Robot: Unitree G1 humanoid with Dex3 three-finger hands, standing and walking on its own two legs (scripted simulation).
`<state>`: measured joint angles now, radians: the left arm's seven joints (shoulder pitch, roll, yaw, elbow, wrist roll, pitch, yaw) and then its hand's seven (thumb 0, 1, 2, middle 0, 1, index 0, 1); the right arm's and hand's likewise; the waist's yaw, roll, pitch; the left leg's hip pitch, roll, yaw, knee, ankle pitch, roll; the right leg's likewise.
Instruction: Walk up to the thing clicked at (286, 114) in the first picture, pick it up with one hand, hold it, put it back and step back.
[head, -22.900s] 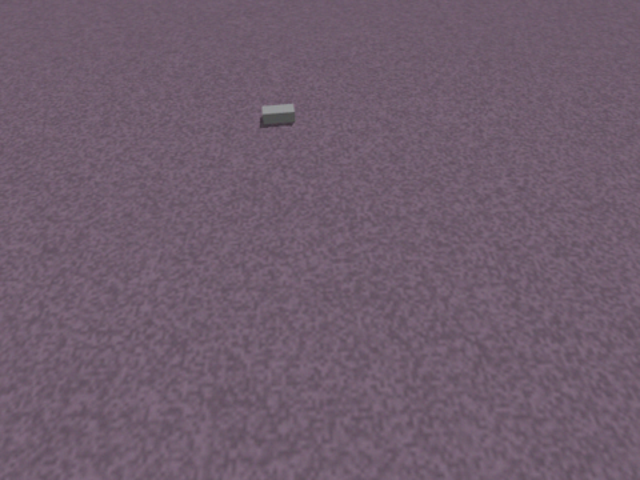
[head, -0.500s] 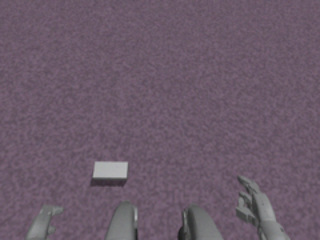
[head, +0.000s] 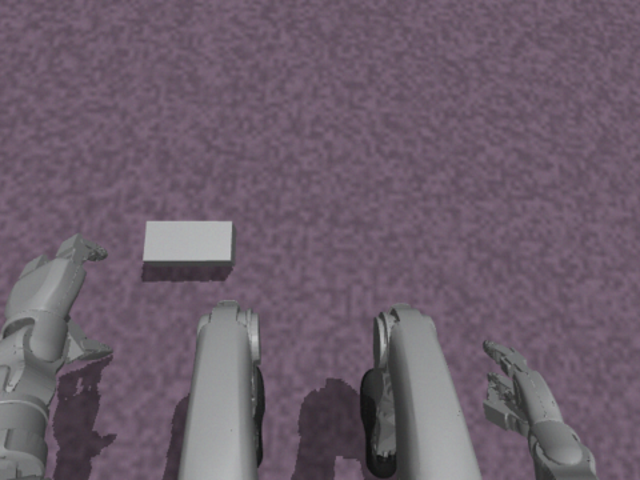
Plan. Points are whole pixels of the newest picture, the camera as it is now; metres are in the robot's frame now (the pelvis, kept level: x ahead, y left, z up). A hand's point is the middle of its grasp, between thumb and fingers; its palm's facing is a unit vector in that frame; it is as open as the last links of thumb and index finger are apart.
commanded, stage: rise first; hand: left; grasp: from above
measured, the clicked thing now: (192, 244) +0.46 +0.27 -0.44
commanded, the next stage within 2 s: approach in 1.44 s
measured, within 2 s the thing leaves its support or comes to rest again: neither
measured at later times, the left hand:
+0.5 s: hand (114, 275) +0.36 +0.34 -0.24, palm faces -0.47 -0.17 -0.87, open 14.2 cm
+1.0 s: hand (129, 260) +0.39 +0.34 -0.29, palm faces -0.47 -0.06 -0.88, open 14.2 cm
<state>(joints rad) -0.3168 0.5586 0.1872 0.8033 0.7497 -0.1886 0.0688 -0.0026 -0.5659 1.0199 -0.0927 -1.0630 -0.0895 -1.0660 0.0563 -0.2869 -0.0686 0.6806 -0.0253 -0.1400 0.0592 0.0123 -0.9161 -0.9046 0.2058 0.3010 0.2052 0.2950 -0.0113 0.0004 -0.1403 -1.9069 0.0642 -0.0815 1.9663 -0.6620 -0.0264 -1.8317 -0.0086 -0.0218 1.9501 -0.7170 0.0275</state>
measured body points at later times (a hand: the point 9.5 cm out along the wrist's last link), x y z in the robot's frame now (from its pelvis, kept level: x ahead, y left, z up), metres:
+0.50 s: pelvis -0.03 +0.01 -0.10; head +0.18 +0.06 +0.29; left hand +0.38 +0.35 -0.19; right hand +0.06 -0.28 -0.22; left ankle +0.08 +0.14 -0.43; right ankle +0.07 -0.13 -0.43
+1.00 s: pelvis -0.02 +0.00 -0.14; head +0.21 +0.07 +0.24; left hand +0.42 +0.34 -0.24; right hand +0.07 -0.28 -0.26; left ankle +0.08 +0.14 -0.43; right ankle +0.07 -0.13 -0.43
